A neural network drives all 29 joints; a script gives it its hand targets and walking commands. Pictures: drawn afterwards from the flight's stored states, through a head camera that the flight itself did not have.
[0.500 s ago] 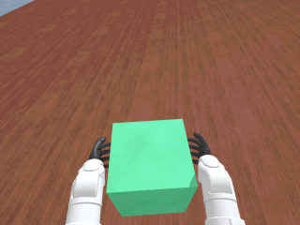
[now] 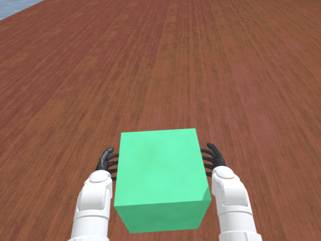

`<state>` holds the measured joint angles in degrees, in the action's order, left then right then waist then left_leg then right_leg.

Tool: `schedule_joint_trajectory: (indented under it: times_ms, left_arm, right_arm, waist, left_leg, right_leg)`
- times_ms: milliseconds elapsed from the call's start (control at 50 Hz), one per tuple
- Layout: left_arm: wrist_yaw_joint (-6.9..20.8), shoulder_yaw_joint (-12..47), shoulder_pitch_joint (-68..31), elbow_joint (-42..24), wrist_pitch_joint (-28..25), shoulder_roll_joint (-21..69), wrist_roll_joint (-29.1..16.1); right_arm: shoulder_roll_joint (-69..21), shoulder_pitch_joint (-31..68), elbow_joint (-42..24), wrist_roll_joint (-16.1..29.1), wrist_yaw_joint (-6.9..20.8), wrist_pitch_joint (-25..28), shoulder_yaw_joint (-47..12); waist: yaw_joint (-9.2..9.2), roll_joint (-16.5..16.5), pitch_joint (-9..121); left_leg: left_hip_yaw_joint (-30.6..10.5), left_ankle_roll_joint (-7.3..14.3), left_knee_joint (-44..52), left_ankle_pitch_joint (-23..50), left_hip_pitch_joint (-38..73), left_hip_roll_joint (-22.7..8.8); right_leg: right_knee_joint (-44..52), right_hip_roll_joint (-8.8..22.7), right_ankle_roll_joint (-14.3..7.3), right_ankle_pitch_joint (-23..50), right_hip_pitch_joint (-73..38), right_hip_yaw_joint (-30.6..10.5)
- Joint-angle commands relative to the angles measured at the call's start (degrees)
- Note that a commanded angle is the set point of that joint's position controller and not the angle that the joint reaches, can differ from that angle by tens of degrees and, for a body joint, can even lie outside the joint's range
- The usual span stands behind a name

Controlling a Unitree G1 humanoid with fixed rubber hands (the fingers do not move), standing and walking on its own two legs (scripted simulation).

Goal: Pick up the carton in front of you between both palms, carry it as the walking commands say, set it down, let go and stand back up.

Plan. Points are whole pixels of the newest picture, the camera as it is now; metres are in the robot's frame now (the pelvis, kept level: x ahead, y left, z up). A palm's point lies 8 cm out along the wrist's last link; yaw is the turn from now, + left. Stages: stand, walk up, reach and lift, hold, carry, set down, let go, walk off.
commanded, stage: carry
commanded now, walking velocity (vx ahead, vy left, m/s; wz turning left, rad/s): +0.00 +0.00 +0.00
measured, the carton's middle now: (161, 183) +0.31 +0.00 -0.05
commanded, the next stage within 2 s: hold in 0.78 s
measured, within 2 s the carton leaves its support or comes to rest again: neither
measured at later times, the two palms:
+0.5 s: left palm (97, 179) +0.27 +0.16 +0.03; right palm (214, 174) +0.28 -0.14 +0.04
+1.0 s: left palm (79, 195) +0.24 +0.20 +0.03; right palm (198, 170) +0.29 -0.10 +0.04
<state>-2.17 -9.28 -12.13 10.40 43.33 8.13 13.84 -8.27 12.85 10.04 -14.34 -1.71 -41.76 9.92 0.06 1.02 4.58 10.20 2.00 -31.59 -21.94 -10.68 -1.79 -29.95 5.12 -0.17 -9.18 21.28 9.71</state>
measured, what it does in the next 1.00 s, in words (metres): stands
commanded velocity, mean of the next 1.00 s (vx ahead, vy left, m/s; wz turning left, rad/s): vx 0.00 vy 0.00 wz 0.00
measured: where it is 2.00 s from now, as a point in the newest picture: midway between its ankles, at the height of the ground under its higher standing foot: outside the picture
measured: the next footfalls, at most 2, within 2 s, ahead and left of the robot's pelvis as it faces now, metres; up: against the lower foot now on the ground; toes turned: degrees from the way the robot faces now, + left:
none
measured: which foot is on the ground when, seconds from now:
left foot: down 0.00-1.00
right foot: down 0.00-1.00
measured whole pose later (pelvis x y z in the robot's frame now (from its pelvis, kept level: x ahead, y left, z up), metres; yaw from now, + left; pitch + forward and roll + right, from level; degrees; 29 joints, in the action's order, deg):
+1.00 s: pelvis -0.01 +0.00 +0.01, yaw +10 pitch -5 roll +0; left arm -1.9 -9.2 -11.9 13.4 38.9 8.1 13.3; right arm -7.9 10.9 9.3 -14.4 -1.5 -39.4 9.7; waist 0.3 1.4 -3.2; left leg 0.3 2.8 -23.2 -15.4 -2.6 2.6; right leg -21.1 1.7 1.3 -7.8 8.5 -5.8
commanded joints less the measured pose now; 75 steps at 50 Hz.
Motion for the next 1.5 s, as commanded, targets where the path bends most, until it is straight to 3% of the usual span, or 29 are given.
schedule_joint_trajectory:
  times_ms: [0,760,780,800,820,860,880,900,940,1020,1080,1180,1240,1300,1380,1420,1480]
  left_arm:
    - [14.8,31.8,-27.0,-5.1,-3.1,53.6,-15.8]
    - [14.7,32.7,-26.6,-6.2,-3.0,53.0,-16.1]
    - [14.8,31.3,-22.6,-2.0,-4.4,54.4,-15.7]
    - [13.9,30.1,-21.9,-1.4,-6.3,53.2,-14.0]
    - [13.1,29.2,-21.4,-2.7,-7.2,53.0,-13.0]
    - [12.1,28.4,-22.5,-2.2,-7.8,52.5,-12.2]
    - [12.0,28.4,-22.6,-2.0,-8.0,52.5,-12.0]
    - [12.2,29.2,-24.0,-2.4,-8.1,52.5,-12.7]
    - [12.9,30.0,-25.1,-1.4,-7.5,52.6,-13.6]
    - [15.1,32.4,-29.8,-1.6,-6.8,53.2,-16.1]
    - [16.3,30.7,-31.9,0.6,-6.7,52.4,-15.1]
    - [19.3,21.9,-40.5,11.2,-9.7,49.2,-10.3]
    - [20.4,13.3,-46.6,20.5,-13.1,47.4,-5.5]
    - [20.0,4.1,-49.6,27.6,-16.8,43.8,0.0]
    - [18.3,-3.4,-50.6,31.5,-21.1,37.0,5.6]
    - [17.8,-5.0,-48.8,33.2,-23.4,36.0,6.8]
    - [17.8,-2.2,-50.1,32.5,-28.3,37.0,4.7]
  right_arm:
    - [-54.5,23.4,-1.9,15.1,14.4,1.5,-31.6]
    - [-54.1,23.2,-2.9,15.4,14.3,1.4,-32.2]
    - [-53.2,16.1,-2.9,14.3,14.3,1.7,-30.0]
    - [-51.7,19.0,-6.3,13.8,14.6,2.9,-31.0]
    - [-52.0,20.3,-7.0,14.1,14.9,3.1,-32.3]
    - [-51.6,23.0,-7.5,15.7,15.3,3.8,-34.2]
    - [-51.4,24.0,-7.9,16.3,15.4,4.2,-34.7]
    - [-51.4,23.1,-6.5,15.8,15.1,4.3,-34.3]
    - [-51.1,22.1,-4.4,14.7,14.5,4.6,-32.7]
    - [-53.3,20.3,0.0,12.4,14.1,4.5,-29.7]
    - [-55.2,22.4,2.3,11.7,14.3,4.3,-28.2]
    - [-60.1,32.3,12.2,8.9,14.0,5.3,-22.5]
    - [-60.8,39.0,20.8,5.7,13.8,7.5,-16.2]
    - [-56.5,43.9,25.7,1.9,12.5,11.0,-8.1]
    - [-47.9,44.5,28.3,-3.6,9.5,15.8,0.9]
    - [-46.1,43.9,28.3,-4.9,8.4,18.8,1.7]
    - [-46.9,44.0,27.2,-4.9,7.1,24.3,-0.7]
  waist:
    - [-0.07,-0.2,12.8]
    - [-0.06,-0.2,13.5]
    - [-0.63,8.0,6.1]
    - [0.8,7.2,6.1]
    - [1.02,3.5,7.4]
    - [1.5,1.8,9.6]
    - [1.91,3.0,9.9]
    - [1.06,1.7,9.1]
    - [0.08,3.6,9.0]
    - [-2.81,2.2,7.2]
    - [-2.47,1.3,6.8]
    - [-0.22,-2.2,2.5]
    - [0.66,-3.1,1.1]
    - [0.89,-1.8,1.1]
    - [0.39,-0.6,3.8]
    - [0.62,0.0,7.5]
    - [0.44,-0.5,15.2]
  left_leg:
    - [-6.0,0.1,6.9,14.1,-1.9,-7.6]
    - [-5.5,0.7,5.6,18.4,-1.7,-7.8]
    - [-19.3,0.0,13.7,32.5,-6.2,0.2]
    - [-19.0,-0.8,12.3,37.3,-3.1,0.2]
    - [-18.5,-1.4,11.0,41.9,4.2,1.7]
    - [-17.8,-1.8,11.5,39.3,9.3,2.7]
    - [-17.4,-1.8,12.4,36.7,10.9,3.1]
    - [-17.4,-2.0,12.5,36.1,10.3,2.9]
    - [-17.0,-2.7,13.1,32.5,10.7,3.5]
    - [-16.0,-3.5,13.5,27.3,6.9,4.7]
    - [-15.2,-3.3,14.1,22.2,3.9,5.6]
    - [-13.5,-0.5,13.4,4.5,-6.6,6.5]
    - [-13.4,1.2,9.9,-0.5,-11.6,7.0]
    - [-13.5,1.7,5.0,-1.6,-17.3,7.5]
    - [-13.1,1.2,-0.8,1.1,-26.3,8.4]
    - [-12.8,0.6,-3.5,3.5,-30.9,9.0]
    - [-12.1,-0.4,-7.8,6.2,-38.4,10.0]
  right_leg:
    - [1.9,4.5,-0.6,9.8,-9.8,-4.7]
    - [1.0,4.6,0.1,10.9,-8.8,-3.6]
    - [0.9,-12.4,-1.6,14.9,-24.8,-10.1]
    - [2.4,-11.2,-1.6,16.5,-24.8,-12.3]
    - [4.4,-11.4,-1.0,17.5,-21.3,-12.8]
    - [6.1,-11.7,-0.2,15.1,-20.0,-13.2]
    - [6.6,-11.9,0.2,13.6,-19.9,-13.0]
    - [6.9,-12.2,0.2,12.5,-19.8,-12.9]
    - [7.8,-12.0,0.0,11.1,-20.4,-13.1]
    - [8.9,-12.4,-0.4,9.5,-22.1,-12.8]
    - [9.4,-12.1,-0.1,8.0,-23.9,-12.5]
    - [8.7,-10.7,0.9,-2.5,-25.9,-12.4]
    - [7.2,-9.8,1.3,-9.0,-22.5,-13.3]
    - [3.9,-9.5,1.5,-11.5,-17.4,-14.4]
    - [-1.7,-10.1,1.7,-5.9,-10.7,-14.2]
    - [-5.0,-10.4,1.8,0.2,-8.7,-14.1]
    - [-9.7,-10.6,1.6,8.9,-7.4,-14.6]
